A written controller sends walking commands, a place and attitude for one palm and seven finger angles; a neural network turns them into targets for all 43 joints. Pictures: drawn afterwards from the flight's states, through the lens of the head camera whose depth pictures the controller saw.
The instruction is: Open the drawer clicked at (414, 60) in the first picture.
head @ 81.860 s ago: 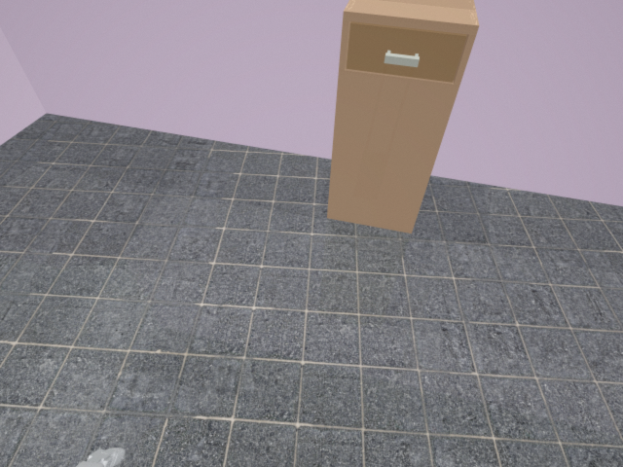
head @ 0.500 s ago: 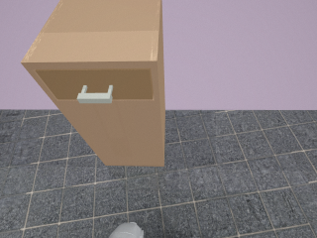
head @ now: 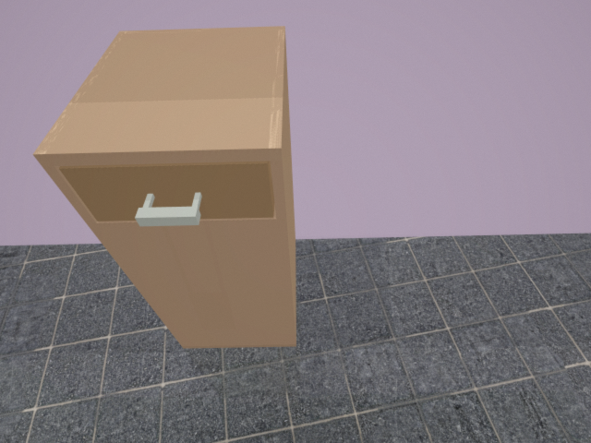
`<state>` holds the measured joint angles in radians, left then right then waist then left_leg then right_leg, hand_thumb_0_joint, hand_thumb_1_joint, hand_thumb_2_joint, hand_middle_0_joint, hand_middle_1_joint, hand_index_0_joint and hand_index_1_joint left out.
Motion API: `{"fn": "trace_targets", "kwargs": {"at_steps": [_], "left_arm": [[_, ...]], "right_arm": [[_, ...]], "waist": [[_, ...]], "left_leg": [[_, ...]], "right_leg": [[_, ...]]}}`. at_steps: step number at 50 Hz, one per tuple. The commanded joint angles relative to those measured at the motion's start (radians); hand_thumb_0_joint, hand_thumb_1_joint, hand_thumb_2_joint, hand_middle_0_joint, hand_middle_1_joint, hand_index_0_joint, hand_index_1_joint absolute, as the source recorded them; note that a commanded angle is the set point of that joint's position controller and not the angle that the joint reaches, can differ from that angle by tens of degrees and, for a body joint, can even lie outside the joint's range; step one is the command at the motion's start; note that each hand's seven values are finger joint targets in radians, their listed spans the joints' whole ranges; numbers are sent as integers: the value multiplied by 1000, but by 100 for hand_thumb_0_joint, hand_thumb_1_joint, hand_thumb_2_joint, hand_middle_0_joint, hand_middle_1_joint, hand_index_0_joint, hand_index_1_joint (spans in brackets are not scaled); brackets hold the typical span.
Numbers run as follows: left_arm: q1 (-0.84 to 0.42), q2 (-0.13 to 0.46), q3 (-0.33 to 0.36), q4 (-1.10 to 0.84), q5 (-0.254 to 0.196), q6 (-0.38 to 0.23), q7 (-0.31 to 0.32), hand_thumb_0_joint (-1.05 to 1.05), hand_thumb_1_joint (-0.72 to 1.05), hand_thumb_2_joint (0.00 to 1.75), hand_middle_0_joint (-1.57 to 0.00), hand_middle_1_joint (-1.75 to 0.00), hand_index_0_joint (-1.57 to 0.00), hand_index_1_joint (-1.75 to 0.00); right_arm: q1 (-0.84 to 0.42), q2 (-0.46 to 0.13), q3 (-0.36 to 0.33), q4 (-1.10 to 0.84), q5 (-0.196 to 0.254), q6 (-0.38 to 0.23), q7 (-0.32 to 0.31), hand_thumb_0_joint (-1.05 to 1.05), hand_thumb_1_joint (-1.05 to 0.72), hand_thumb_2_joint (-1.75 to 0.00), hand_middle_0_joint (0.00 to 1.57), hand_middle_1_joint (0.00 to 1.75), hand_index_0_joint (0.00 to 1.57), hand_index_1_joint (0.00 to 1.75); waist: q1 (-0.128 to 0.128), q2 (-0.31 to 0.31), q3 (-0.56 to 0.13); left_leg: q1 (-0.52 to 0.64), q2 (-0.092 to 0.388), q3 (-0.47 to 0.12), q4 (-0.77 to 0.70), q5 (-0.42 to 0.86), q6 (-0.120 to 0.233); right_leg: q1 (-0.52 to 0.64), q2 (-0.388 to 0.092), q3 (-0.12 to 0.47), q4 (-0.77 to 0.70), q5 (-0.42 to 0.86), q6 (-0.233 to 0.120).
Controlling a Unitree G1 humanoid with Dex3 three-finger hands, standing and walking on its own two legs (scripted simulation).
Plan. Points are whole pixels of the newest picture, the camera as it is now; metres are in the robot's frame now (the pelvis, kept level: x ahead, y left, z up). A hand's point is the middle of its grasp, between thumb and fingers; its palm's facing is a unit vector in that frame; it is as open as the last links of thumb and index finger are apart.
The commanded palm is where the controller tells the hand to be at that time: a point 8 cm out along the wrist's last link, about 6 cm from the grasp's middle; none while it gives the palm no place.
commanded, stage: come to a stop and stand still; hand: left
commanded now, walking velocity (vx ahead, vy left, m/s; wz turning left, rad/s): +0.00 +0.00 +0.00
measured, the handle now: (171, 207) +0.48 +0.24 +0.01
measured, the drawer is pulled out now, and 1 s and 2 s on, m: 0.00 0.00 0.00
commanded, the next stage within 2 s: look again from close up in 0.10 s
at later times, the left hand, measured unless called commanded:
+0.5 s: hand out of the picture +0.01 +0.20 -0.17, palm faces -0.02 -0.98 -0.21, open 7.4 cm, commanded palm none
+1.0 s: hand (133, 392) +0.19 +0.23 -0.02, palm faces +0.02 -0.64 -0.76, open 7.6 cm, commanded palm +0.11 +0.25 -0.03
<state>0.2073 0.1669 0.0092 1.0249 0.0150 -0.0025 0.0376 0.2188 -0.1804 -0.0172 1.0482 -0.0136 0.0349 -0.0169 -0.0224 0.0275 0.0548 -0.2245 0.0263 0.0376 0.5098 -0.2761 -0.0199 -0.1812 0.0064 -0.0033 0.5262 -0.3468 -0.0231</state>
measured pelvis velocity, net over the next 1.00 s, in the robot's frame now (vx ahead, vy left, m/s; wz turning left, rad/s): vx -0.02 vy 0.02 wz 0.00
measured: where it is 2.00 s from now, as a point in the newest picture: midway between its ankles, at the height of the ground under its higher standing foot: outside the picture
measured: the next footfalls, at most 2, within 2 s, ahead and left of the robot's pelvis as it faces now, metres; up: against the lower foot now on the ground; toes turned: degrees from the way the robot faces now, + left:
none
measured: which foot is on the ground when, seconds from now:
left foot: down 0.00-1.00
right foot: down 0.00-1.00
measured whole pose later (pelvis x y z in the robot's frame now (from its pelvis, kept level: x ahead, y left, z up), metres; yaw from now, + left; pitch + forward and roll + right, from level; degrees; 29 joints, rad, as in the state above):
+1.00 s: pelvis -0.02 +0.02 -0.01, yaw +0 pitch +4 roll +1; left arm 0.36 0.28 -0.07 0.07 0.45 0.07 0.29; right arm 0.24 -0.24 -0.01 0.78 0.00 -0.21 -0.07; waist -0.02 0.05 -0.09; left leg -0.38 -0.01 0.05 0.61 -0.30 0.01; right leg -0.35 -0.04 0.01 0.66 -0.37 0.01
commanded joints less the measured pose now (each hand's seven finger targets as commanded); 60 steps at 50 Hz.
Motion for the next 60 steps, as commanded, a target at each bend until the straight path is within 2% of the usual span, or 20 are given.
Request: {"fn": "trace_targets", "kwargs": {"at_steps": [1, 2, 5, 9, 13, 21, 38, 39, 40, 41, 42, 43, 44, 47, 48, 51, 52, 55, 57, 60], "left_arm": [[80, 178, 29, -72, -2, -54, 34, 0, 90, 90, -20, -30, -20, -30], [71, 172, 28, -79, -5, -51, 32, 0, 90, 90, -20, -30, -20, -30], [79, 150, 18, -87, -8, -38, 26, 0, 90, 90, -20, -30, -20, -30], [69, 140, 5, -83, -6, -20, 15, 0, 90, 90, -20, -30, -20, -30], [73, 143, 0, -74, -5, -16, 5, 0, 90, 90, -20, -30, -20, -30], [99, 135, -2, -36, -6, -18, -3, 0, 90, 90, -20, -30, -20, -30], [156, 92, -9, 54, -4, -18, 1, 0, 90, 90, -20, -30, -20, -30], [200, 114, -5, 77, 12, -41, 40, 0, 90, 90, -20, -30, -20, -30], [-535, 407, -19, -1469, 129, -198, 57, 0, 88, 89, -20, -32, -20, -32], [-109, 335, 17, -1166, 153, -104, 134, 0, 85, 88, -20, -33, -20, -33], [-59, 251, 10, -1127, 101, -35, 187, 0, 83, 87, -21, -34, -21, -34], [243, 43, -109, -943, 133, 63, 187, 0, 81, 86, -21, -36, -21, -36], [71, 74, -133, -1177, 166, 44, 190, 0, 78, 85, -21, -37, -21, -37], [170, 156, -104, -1100, 452, 48, 265, 0, 71, 82, -21, -42, -21, -42], [235, 154, -102, -1037, 561, 64, 284, 0, 69, 81, -22, -43, -22, -43], [539, 79, -140, -900, 797, 78, 309, 0, 62, 78, -22, -48, -22, -48], [579, 106, -105, -895, 855, 60, 309, 0, 60, 77, -22, -50, -22, -50], [461, 230, -22, -1019, 978, 0, 340, 0, 53, 74, -23, -54, -23, -54], [311, 316, 41, -1128, 1044, -19, 383, 0, 48, 72, -23, -57, -23, -57], [42, 389, 83, -1328, 1101, -47, 464, 0, 41, 69, -24, -62, -24, -62]], "right_arm": [[45, -61, -13, -104, 10, -51, 2, 0, -90, -90, 20, 30, 20, 30], [70, -67, -9, -96, 7, -52, 3, 0, -90, -90, 20, 30, 20, 30], [72, -90, -8, -87, 5, -51, -3, 0, -90, -90, 20, 30, 20, 30], [71, -98, 2, -75, -1, -46, 0, 0, -90, -90, 20, 30, 20, 30], [70, -104, 6, -65, -4, -48, 1, 0, -90, -90, 20, 30, 20, 30], [81, -120, 10, -29, -1, -64, -4, 0, -90, -90, 20, 30, 20, 30], [114, -91, 16, 49, 5, -66, -13, 0, -90, -90, 20, 30, 20, 30], [33, -115, 11, -23, 14, -71, -5, 0, -90, -90, 20, 30, 20, 30], [66, -236, -4, -362, 72, -218, -51, 0, -90, -90, 20, 30, 20, 30], [-32, -149, 1, -301, 63, -321, -97, 0, -90, -90, 20, 30, 20, 30], [-21, -146, -26, -230, 65, -350, -99, 0, -90, -90, 20, 30, 20, 30], [-12, -103, -16, -239, 77, -351, -95, 0, -90, -90, 20, 30, 20, 30], [-52, -139, -12, -334, 69, -357, -81, 0, -90, -90, 20, 30, 20, 30], [-91, -182, -19, -427, 14, -323, -59, 0, -90, -90, 20, 30, 20, 30], [-89, -183, -33, -458, -2, -293, -44, 0, -90, -90, 20, 30, 20, 30], [-157, -175, -56, -546, -26, -167, 11, 0, -90, -90, 20, 30, 20, 30], [-175, -168, -59, -564, -18, -126, 31, 0, -90, -90, 20, 30, 20, 30], [-233, -154, -42, -638, -12, -57, 57, 0, -90, -90, 20, 30, 20, 30], [-241, -149, -44, -654, -24, -28, 57, 0, -90, -90, 20, 30, 20, 30], [-238, -135, -53, -677, -57, -7, 44, 0, -90, -90, 20, 30, 20, 30]], "waist": [[2, -188, -146], [-4, -88, -140], [4, -36, -58], [11, -27, 55], [15, -20, 61], [23, -16, -37], [24, -16, 5], [43, -31, 56], [-29, 232, -457], [42, 375, -404], [19, 241, -324], [10, 140, -215], [11, 93, -150], [-7, -36, -94], [20, -137, -110], [115, -274, -81], [154, -277, -116], [174, -240, -193], [170, -132, -219], [120, 76, -372]], "left_leg": [[-62, 27, -10, 26, -11, 28], [-13, 26, -2, -19, 75, 38], [30, 64, -26, -2, 269, 43], [-14, 68, -54, -74, 125, 49], [-16, 62, -62, -109, 47, 51], [37, 77, -69, -119, 120, 57], [51, 83, -66, -133, 183, 62], [-33, 93, -43, 66, 357, 28], [267, -12, -31, -76, 473, 61], [346, 43, -35, -82, 617, 50], [208, 50, -39, -72, 488, 12], [114, 57, -49, -93, 374, 27], [37, 37, -64, -84, 255, 25], [-94, -19, -65, 17, 123, 42], [-130, -22, -59, 46, 142, 35], [-242, -29, -18, 81, 123, 17], [-261, -35, -8, 86, 152, 14], [-311, -55, 11, 123, 124, 16], [-290, -68, 15, 145, 87, 23], [-157, -75, 5, 226, 102, 40]], "right_leg": [[148, -203, 165, -23, 913, -55], [127, -174, 137, -1, 881, -56], [15, -113, 98, -35, 572, -33], [-68, -77, 98, -100, 207, -24], [-87, -72, 112, -139, 80, -20], [-31, -77, 96, -113, 162, -13], [-32, -82, 79, -119, 215, -3], [-63, -138, 112, -143, 533, 10], [-2, -25, 90, -8, 490, -29], [-92, -14, -6, 71, 215, -32], [-140, -11, -51, 71, 91, -11], [-179, -13, -63, 70, 59, -1], [-177, -20, -58, 40, 97, -3], [-299, 11, -42, 39, 80, -21], [-321, 27, -54, 62, 50, -23], [-325, 32, -14, 71, 31, -42], [-278, 25, 23, 85, 107, -52], [-247, 6, 73, 125, 158, -51], [-272, 11, 105, 127, 118, -53], [-362, 11, 159, 150, 100, -61]]}}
